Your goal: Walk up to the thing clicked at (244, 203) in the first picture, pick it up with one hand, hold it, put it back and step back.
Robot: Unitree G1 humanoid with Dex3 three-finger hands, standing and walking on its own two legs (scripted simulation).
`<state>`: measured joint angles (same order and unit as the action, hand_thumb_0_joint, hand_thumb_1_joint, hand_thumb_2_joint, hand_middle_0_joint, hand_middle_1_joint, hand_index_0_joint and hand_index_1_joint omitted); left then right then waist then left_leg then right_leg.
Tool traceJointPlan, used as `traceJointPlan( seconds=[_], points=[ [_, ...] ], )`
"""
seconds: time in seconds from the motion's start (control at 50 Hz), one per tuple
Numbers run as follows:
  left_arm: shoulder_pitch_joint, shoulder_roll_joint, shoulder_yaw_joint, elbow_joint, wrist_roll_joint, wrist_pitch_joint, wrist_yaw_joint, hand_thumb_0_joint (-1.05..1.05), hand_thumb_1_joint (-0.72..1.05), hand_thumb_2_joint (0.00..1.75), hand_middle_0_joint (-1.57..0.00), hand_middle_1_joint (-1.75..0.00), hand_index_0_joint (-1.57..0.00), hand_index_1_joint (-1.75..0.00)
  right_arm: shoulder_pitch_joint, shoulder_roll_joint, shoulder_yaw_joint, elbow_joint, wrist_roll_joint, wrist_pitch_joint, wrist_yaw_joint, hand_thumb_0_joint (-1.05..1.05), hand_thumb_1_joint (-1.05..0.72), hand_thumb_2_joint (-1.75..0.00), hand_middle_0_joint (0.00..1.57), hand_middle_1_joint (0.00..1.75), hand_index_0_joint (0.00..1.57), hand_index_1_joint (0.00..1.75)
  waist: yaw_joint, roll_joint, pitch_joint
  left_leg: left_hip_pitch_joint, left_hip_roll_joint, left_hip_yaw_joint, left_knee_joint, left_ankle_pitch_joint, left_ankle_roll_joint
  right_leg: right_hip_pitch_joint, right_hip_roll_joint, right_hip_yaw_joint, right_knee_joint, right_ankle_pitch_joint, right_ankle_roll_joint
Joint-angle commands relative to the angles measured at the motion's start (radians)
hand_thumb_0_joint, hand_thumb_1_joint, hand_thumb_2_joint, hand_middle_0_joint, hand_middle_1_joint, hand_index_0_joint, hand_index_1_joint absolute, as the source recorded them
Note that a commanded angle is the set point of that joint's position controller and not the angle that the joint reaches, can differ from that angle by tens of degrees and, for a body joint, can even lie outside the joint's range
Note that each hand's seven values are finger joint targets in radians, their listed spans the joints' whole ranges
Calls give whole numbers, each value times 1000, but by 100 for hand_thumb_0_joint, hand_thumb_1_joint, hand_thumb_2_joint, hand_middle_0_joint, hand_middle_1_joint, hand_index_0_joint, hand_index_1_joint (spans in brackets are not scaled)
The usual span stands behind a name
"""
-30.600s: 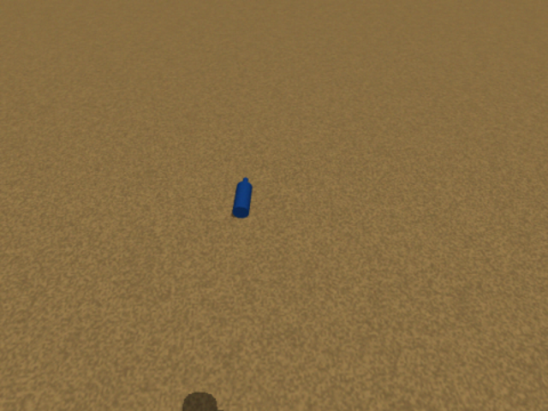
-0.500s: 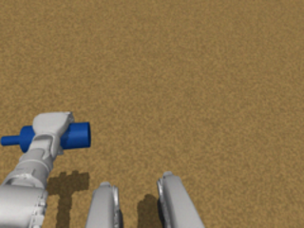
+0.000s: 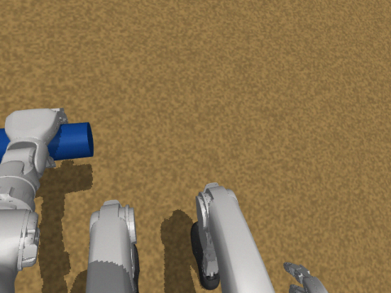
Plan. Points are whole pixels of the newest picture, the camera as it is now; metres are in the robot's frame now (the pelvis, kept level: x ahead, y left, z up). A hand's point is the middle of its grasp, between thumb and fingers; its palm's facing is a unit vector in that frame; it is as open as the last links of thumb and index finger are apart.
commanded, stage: crouch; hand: left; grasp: from above
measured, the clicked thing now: (32, 144) +0.46 +0.28 -0.20
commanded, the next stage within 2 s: lower in 0.64 s
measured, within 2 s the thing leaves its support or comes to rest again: neither
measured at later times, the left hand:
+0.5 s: hand (53, 145) +0.46 +0.26 -0.24, palm faces -0.48 -0.03 -0.88, open 10.7 cm
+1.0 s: hand (58, 146) +0.47 +0.26 -0.29, palm faces -0.50 -0.03 -0.87, open 10.6 cm
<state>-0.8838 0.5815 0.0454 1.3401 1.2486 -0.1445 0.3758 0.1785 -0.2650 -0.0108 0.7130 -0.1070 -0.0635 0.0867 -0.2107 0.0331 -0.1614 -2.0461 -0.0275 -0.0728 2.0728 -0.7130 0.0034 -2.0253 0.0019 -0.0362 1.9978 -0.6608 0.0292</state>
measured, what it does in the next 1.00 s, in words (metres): lowers itself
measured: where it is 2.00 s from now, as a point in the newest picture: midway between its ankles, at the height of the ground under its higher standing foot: (169, 277)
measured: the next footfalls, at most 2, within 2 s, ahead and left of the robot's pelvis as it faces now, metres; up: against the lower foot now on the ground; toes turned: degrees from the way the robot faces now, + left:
none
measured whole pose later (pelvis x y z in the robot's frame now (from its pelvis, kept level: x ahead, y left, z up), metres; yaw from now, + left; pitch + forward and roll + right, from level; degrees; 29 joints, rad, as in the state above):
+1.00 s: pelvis -0.01 +0.00 -0.10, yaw -4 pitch +36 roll -9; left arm -1.04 0.81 0.11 1.54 1.31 -0.23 0.40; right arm 0.19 -0.30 0.11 0.70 -0.15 -0.06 0.15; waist -0.30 -0.01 -0.01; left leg -2.30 -0.03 -0.13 2.40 -0.73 0.00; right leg -2.26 0.02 -0.08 2.27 -0.65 0.04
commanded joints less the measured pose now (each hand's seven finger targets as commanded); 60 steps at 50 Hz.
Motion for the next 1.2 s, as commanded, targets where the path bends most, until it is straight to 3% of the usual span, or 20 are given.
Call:
traceJointPlan(
  seconds=[0.0,0.04,0.12,0.2,0.26,0.42,0.52,0.72,0.84,0.88,1.06,1.14,1.18],
  points=[
    [-369,270,42,-139,-18,3,47,0,68,91,-103,-76,-103,-75,233,-208,-76,-18,4,-6,2,0,-91,-90,20,30,20,30,-14,229,-693,541,-3,30,-190,345,15,317,7,-44,-165,287,-69],
    [-386,314,59,-138,-18,-5,44,0,68,91,-103,-75,-104,-75,232,-213,-74,-21,2,-2,6,0,-91,-90,20,30,20,30,-19,215,-688,470,-7,49,-160,316,23,352,10,-36,-160,292,-62],
    [-399,321,61,-138,-14,-23,33,0,71,90,-104,-77,-106,-76,243,-221,-70,-20,-3,0,17,0,-91,-90,20,30,20,30,-25,237,-710,483,-4,36,-130,348,18,316,12,-48,-114,295,-66],
    [-428,349,65,-113,-1,-42,40,0,72,88,-104,-77,-106,-75,239,-222,-68,-12,-7,8,22,0,-91,-90,20,30,20,30,-34,224,-675,401,-7,47,-103,278,24,301,20,-50,-93,260,-65],
    [-439,375,83,-101,8,-49,48,0,73,89,-106,-77,-107,-76,245,-227,-59,-13,-14,8,27,0,-91,-90,20,30,20,30,-30,241,-693,421,-6,44,-84,293,22,285,20,-56,-70,264,-65],
    [-489,409,90,-49,36,-60,67,0,69,90,-104,-74,-104,-73,258,-255,-39,-1,-24,6,37,0,-90,-90,20,30,20,30,-58,295,-639,400,2,14,-60,257,9,166,12,-82,-3,225,-69],
    [-508,438,91,-16,34,-62,75,0,69,87,-104,-71,-105,-71,250,-259,-23,-2,-27,4,35,0,-90,-90,20,30,20,30,-67,289,-621,344,-3,27,-31,196,19,162,19,-88,2,192,-67],
    [-492,473,87,4,37,-58,66,0,71,87,-109,-66,-108,-67,259,-271,7,-1,-27,6,36,0,-91,-90,20,30,20,30,-74,287,-596,295,-3,30,15,225,22,168,25,-97,33,228,-64],
    [-473,466,72,51,38,-66,63,0,64,84,-105,-63,-104,-65,257,-276,26,-3,-33,5,42,0,-90,-90,20,30,20,30,-99,264,-548,249,-3,25,52,236,25,169,28,-107,51,245,-59],
    [-497,498,83,35,38,-75,64,0,67,83,-106,-64,-106,-65,252,-283,30,-8,-33,4,44,0,-91,-90,20,30,20,30,-100,277,-554,240,-2,25,64,239,27,171,30,-109,61,248,-58],
    [-507,527,106,33,67,-89,114,0,74,84,-110,-65,-110,-66,239,-304,36,-14,-49,-2,51,0,-90,-90,20,30,20,30,-105,385,-568,319,4,0,73,271,4,80,32,-137,125,256,-71],
    [-520,516,100,50,70,-79,128,0,76,84,-112,-67,-111,-67,239,-311,40,-17,-57,-10,56,0,-90,-90,20,30,20,30,-128,391,-538,312,6,-5,93,260,4,53,31,-144,134,251,-70],
    [-516,537,113,44,68,-78,139,0,69,84,-107,-61,-106,-62,240,-316,43,-15,-58,-12,56,0,-89,-89,20,30,20,30,-124,391,-546,298,5,-3,95,264,6,74,32,-144,135,259,-66]
  ],
)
